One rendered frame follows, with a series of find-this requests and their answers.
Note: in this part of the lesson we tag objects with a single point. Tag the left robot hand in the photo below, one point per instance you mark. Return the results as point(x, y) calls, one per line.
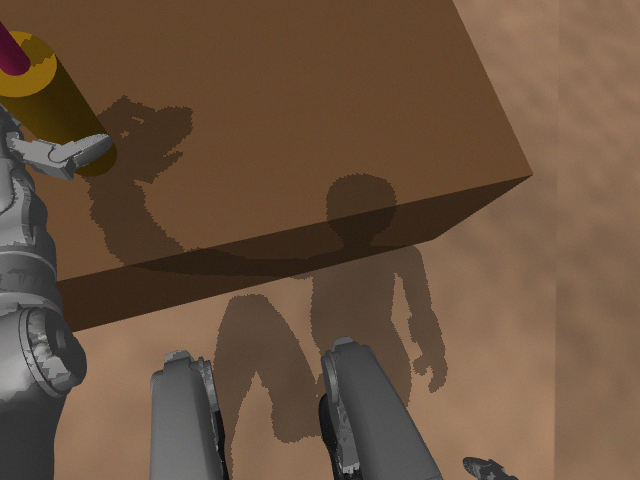
point(46, 157)

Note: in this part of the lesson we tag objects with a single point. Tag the right robot foot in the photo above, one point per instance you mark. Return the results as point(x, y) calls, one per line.
point(330, 440)

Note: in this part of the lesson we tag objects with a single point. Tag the left robot arm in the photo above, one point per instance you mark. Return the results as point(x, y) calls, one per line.
point(40, 359)

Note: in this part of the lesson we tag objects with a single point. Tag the right robot hand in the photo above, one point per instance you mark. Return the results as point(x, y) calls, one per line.
point(485, 470)

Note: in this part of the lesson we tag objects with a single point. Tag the bottle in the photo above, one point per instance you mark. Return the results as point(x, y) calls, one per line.
point(37, 90)

